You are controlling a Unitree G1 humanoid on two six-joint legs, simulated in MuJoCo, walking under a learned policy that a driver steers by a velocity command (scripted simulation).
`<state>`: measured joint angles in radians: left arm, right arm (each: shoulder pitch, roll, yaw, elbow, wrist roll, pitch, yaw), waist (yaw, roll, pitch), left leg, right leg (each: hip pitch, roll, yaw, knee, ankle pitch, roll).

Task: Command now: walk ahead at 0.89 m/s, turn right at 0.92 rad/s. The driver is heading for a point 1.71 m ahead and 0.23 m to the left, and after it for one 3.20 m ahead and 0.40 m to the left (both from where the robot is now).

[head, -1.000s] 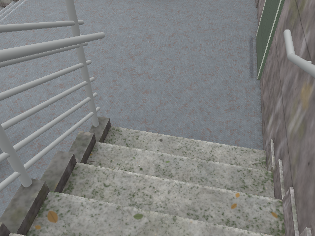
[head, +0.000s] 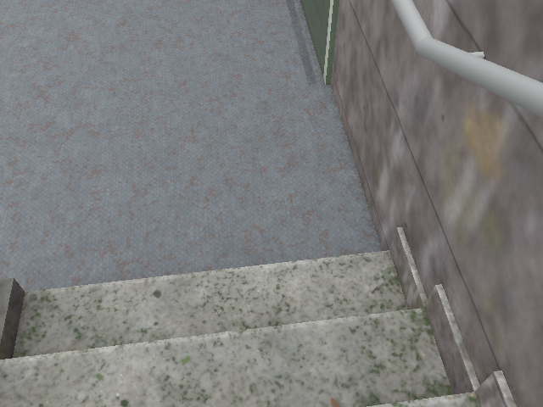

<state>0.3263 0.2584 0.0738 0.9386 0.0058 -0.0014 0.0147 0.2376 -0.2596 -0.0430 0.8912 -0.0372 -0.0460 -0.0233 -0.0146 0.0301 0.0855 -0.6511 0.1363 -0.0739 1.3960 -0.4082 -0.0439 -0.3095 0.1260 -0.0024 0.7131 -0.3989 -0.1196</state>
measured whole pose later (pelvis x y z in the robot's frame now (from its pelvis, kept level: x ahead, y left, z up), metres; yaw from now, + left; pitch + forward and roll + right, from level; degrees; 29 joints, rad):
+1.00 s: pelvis +0.79 +0.01 -0.34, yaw +11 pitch +0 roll -1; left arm 0.54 0.28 0.07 1.05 -0.02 -0.11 0.07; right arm 0.10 -0.33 -0.08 0.83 -0.03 -0.02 0.05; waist 0.06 0.04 0.05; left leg -0.71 0.04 0.01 0.85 0.33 0.10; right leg -0.10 -0.04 -0.20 0.85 -0.75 0.00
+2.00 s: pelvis +1.61 +0.30 -0.58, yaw +15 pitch +2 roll +1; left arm 0.38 0.29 0.08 0.89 0.00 -0.05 -0.02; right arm 0.08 -0.23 -0.03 0.77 -0.05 -0.09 -0.02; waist 0.06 -0.04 0.00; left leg -0.31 0.00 0.04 0.50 -0.22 -0.01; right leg -0.33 0.05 0.06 1.19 -0.33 -0.13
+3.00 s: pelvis +2.56 +0.30 -0.57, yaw -1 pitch +1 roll +1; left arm 0.08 0.25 -0.03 0.60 0.08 -0.08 -0.01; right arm 0.49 -0.32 -0.06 0.86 -0.01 -0.06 0.02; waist -0.05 0.00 0.03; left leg -0.16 -0.19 -0.11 0.39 -0.23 0.14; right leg -0.64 -0.07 0.09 1.06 -0.30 0.01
